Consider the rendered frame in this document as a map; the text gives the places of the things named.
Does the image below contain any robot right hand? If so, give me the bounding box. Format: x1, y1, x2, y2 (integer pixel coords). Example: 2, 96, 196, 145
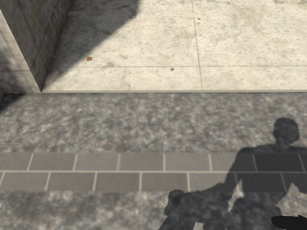
272, 215, 307, 230

